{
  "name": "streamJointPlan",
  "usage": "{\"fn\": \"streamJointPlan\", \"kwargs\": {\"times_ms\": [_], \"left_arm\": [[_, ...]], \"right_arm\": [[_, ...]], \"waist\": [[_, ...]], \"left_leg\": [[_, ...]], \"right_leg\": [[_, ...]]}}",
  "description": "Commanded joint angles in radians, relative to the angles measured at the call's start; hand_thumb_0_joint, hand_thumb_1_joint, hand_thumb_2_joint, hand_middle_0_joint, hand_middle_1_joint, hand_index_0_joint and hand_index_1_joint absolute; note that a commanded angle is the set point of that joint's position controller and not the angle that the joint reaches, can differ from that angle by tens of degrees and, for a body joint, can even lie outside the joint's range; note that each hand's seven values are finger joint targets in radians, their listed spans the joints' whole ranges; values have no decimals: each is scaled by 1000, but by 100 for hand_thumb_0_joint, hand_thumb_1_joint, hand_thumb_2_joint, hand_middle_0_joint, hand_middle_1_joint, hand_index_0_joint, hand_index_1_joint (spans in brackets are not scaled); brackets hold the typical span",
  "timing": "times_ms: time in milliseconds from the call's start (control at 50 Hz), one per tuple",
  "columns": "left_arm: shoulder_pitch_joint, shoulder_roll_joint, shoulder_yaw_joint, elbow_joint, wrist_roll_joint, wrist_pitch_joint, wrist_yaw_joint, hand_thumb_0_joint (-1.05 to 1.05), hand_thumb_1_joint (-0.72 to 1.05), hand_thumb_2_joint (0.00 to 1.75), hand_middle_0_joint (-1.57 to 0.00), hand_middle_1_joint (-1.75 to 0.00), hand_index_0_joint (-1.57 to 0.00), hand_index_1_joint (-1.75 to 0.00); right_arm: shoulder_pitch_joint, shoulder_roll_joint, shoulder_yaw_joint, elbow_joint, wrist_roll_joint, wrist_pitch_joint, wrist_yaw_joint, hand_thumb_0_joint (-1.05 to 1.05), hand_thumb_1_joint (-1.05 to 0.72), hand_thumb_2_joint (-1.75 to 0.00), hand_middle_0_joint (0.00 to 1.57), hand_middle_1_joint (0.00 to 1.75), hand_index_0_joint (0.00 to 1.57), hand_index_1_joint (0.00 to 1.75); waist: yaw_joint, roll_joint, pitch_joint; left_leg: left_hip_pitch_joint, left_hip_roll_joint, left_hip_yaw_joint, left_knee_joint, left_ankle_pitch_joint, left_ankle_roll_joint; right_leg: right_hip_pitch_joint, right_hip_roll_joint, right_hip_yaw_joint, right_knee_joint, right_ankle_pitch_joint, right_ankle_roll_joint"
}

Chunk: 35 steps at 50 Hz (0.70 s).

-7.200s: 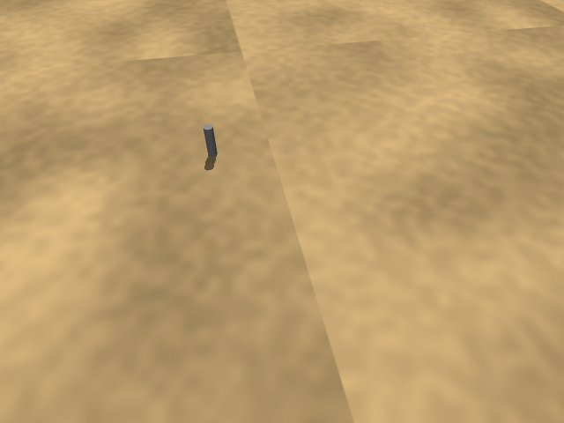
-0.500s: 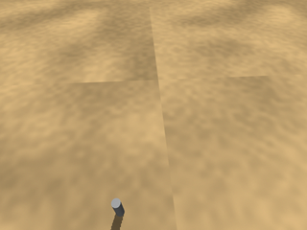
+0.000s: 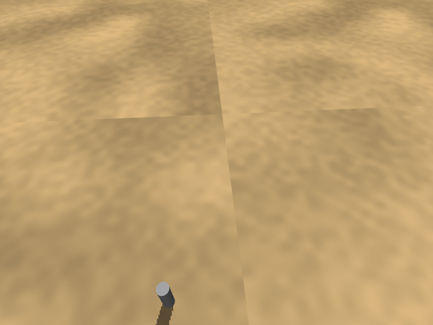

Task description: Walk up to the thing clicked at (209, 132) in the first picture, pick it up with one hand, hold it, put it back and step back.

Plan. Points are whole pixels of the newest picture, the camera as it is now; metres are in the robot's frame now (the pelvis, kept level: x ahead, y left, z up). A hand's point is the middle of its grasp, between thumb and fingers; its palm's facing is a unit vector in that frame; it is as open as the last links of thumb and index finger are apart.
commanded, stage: stand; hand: left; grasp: from the side
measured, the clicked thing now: (165, 295) +0.36 +0.23 -0.69
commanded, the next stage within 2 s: go down in 0.58 s
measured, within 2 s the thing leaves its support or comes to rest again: neither
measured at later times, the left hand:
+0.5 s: hand out of the picture +0.07 +0.26 -0.16, palm faces -0.03 -0.94 -0.35, open 7.3 cm
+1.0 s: hand out of the picture +0.15 +0.27 -0.16, palm faces +0.04 -0.94 -0.34, open 12.8 cm
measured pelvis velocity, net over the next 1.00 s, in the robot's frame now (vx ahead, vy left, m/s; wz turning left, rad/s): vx -0.01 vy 0.01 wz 0.00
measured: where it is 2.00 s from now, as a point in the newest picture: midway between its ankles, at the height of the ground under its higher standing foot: outside the picture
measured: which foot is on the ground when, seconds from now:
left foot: down 0.00-1.00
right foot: down 0.00-1.00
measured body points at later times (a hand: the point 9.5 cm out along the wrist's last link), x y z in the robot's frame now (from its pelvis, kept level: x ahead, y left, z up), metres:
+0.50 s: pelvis +0.00 +0.00 +0.00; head +0.01 +0.00 +0.45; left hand +0.08 +0.30 -0.13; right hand +0.07 -0.30 -0.13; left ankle -0.02 +0.13 -0.75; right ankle +0.00 -0.12 -0.75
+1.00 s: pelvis -0.01 +0.01 -0.02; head +0.04 +0.02 +0.43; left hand +0.15 +0.32 -0.14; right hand +0.08 -0.25 -0.14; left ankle -0.02 +0.13 -0.75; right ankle +0.00 -0.12 -0.75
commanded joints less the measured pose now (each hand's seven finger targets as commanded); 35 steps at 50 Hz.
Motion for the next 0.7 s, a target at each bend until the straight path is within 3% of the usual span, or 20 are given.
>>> {"fn": "streamJointPlan", "kwargs": {"times_ms": [0,180,420,540,640,660,680], "left_arm": [[-42,213,39,-58,-1,-25,12,0,90,90,-20,-30,-20,-30],[-44,217,40,-57,-2,-25,11,0,90,90,-20,-30,-20,-30],[-40,217,39,-59,-1,-27,14,0,90,90,-20,-30,-20,-30],[-37,219,40,-59,-1,-26,14,0,90,90,-20,-30,-20,-30],[-34,222,41,-62,-1,-28,15,0,90,90,-20,-30,-20,-30],[-31,215,38,-61,-1,-29,14,0,82,82,-28,-22,-28,-22],[-382,39,48,-412,-53,-109,27,0,74,74,-20,-14,-20,-14]], "right_arm": [[-43,-216,-35,-57,5,-24,-12,0,-90,-90,20,30,20,30],[-36,-209,-33,-56,4,-24,-11,0,-90,-90,20,30,20,30],[-38,-214,-37,-60,5,-22,-12,0,-90,-90,20,30,20,30],[-31,-209,-35,-57,5,-21,-10,0,-90,-90,20,30,20,30],[-35,-214,-38,-60,5,-23,-11,0,-90,-90,20,30,20,30],[-39,-214,-37,-61,6,-22,-11,0,-98,-92,21,30,20,30],[8,-40,5,-338,75,-70,-33,0,-99,-92,20,30,20,30]], "waist": [[3,1,-59],[1,-5,-46],[0,-14,-68],[-2,-5,-46],[0,-6,-70],[2,-9,-65],[-124,20,49]], "left_leg": [[1,112,-88,-41,155,35],[-14,109,-87,-51,121,33],[21,116,-89,-37,166,37],[-9,108,-86,-47,121,34],[18,115,-87,-38,173,36],[17,116,-88,-37,169,37],[-145,-49,21,44,42,46]], "right_leg": [[11,-124,101,-42,176,-26],[9,-125,107,-47,147,-26],[7,-122,101,-39,177,-27],[4,-122,104,-50,152,-25],[11,-123,101,-36,191,-27],[11,-122,99,-38,188,-26],[-202,8,36,17,101,-12]]}}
